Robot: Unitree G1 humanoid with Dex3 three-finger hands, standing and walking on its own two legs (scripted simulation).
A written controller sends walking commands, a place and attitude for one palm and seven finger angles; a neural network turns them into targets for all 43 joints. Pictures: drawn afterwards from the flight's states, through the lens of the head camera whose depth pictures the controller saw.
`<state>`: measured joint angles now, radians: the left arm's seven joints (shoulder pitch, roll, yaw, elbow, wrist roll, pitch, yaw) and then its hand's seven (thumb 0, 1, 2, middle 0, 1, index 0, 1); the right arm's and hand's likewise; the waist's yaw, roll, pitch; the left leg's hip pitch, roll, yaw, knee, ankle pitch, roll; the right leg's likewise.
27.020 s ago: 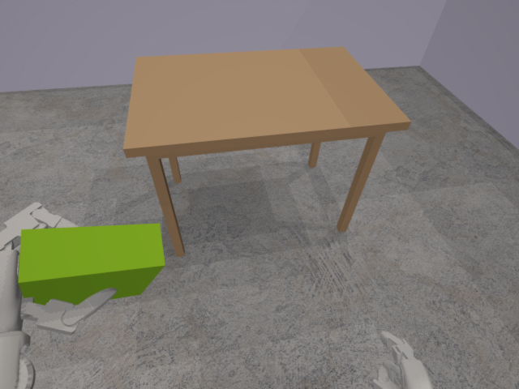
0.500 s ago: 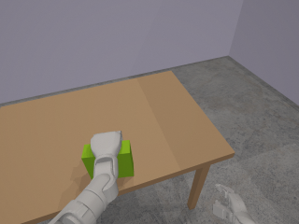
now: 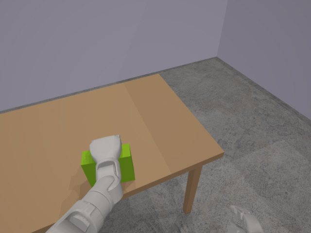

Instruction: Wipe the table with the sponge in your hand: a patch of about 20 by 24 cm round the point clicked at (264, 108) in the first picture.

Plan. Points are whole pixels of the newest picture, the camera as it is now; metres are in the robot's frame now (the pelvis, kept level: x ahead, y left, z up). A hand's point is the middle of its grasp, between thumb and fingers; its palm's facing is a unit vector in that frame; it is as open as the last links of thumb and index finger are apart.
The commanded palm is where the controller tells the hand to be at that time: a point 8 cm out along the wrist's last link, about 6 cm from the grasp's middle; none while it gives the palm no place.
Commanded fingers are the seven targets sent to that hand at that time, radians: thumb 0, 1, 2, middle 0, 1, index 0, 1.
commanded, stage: slide across to the third lane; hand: left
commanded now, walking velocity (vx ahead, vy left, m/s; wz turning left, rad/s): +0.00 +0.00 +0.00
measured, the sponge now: (111, 170) +0.32 +0.19 -0.06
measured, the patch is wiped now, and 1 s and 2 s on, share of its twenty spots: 0.65 0.65 0.85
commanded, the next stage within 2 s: wipe forward along the third lane in 0.52 s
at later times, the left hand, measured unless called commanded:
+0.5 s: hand (110, 160) +0.32 +0.18 +0.00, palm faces -0.06 -0.06 -1.00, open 9.5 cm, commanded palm +0.29 +0.15 +0.04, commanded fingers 0.00 0.10 1.30 -1.20 -1.60 -1.20 -1.60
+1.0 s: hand (111, 156) +0.34 +0.18 -0.01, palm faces -0.10 -0.05 -0.99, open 9.6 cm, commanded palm +0.32 +0.18 +0.03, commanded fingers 0.00 0.10 1.30 -1.20 -1.60 -1.20 -1.60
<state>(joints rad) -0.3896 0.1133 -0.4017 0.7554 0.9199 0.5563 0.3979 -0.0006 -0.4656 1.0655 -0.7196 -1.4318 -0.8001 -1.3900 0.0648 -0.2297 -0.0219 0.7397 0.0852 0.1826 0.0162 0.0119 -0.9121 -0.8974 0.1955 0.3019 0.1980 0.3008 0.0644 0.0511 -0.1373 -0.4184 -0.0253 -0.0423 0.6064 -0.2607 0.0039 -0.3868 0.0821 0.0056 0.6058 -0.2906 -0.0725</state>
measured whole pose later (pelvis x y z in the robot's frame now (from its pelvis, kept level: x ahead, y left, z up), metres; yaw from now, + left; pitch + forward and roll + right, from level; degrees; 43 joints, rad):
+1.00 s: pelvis +0.00 +0.01 +0.00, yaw +1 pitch +6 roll +0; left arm -0.49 0.07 -0.35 0.88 0.97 0.53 0.38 -0.02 -0.57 1.15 -0.79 -1.38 -0.86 -1.34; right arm 0.04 -0.20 0.00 0.74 0.07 0.18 0.00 0.01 -0.91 -0.90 0.20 0.30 0.20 0.30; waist 0.06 0.04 -0.16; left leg -0.49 -0.04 -0.05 0.65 -0.27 0.01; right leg -0.45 0.07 0.00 0.64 -0.30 -0.06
